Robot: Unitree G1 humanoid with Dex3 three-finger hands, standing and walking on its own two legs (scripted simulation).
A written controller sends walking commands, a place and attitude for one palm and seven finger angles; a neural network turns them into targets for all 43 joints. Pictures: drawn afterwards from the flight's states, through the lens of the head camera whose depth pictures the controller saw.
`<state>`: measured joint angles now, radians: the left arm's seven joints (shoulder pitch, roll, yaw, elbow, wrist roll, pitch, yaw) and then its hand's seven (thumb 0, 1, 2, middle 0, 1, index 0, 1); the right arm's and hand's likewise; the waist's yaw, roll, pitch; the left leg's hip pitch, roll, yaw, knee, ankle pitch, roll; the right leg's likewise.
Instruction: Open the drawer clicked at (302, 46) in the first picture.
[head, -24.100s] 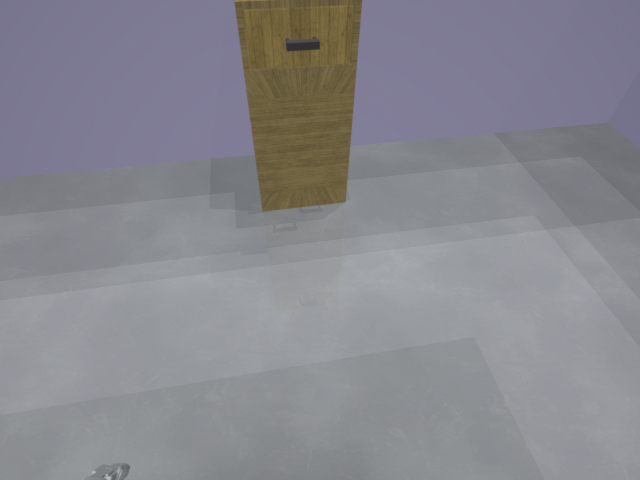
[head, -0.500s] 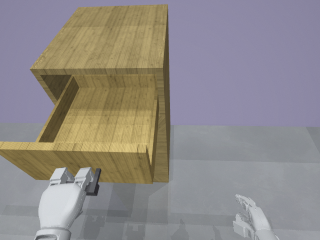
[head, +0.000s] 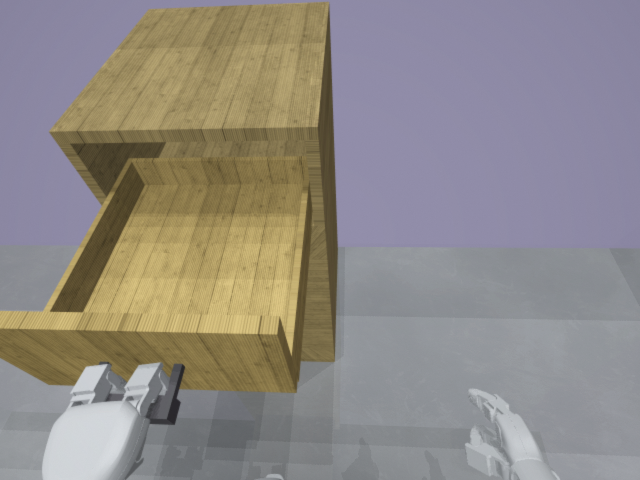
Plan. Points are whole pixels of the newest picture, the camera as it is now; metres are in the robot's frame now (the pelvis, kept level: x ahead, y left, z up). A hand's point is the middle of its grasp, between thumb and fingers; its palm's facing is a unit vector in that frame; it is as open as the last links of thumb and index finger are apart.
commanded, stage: pull the drawer open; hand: left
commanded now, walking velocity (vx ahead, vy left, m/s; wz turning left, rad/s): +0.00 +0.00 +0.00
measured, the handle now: (133, 389) +0.21 +0.24 +0.03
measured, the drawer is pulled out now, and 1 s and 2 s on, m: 0.30 0.30 0.30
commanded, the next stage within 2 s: open the thumb to release the handle in 0.02 s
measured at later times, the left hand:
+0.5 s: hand (133, 439) +0.17 +0.22 +0.02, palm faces +0.02 -0.11 -0.99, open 9.6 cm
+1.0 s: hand (135, 437) +0.17 +0.22 +0.02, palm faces +0.05 -0.11 -0.99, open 13.6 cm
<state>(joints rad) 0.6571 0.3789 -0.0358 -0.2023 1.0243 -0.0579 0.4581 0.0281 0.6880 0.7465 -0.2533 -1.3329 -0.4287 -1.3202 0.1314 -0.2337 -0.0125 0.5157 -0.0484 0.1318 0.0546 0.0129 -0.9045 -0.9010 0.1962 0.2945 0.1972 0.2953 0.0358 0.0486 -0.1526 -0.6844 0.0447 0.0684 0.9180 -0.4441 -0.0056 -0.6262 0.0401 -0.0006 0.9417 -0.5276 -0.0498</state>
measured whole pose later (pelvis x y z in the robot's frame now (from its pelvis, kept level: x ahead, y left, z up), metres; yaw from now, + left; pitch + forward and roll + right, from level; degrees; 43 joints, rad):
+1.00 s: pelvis -0.02 +0.00 +0.00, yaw +3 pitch +9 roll +0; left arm 0.40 0.33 -0.12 -0.05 1.05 0.00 0.45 -0.01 -0.49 0.30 -0.32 -1.21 -0.35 -1.25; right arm 0.13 -0.23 -0.02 0.58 -0.04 0.13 0.00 0.01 -0.90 -0.90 0.20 0.29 0.20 0.30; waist 0.07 0.07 -0.12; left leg -0.67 0.02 0.01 0.89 -0.39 0.00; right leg -0.59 0.02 -0.05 0.90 -0.49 -0.05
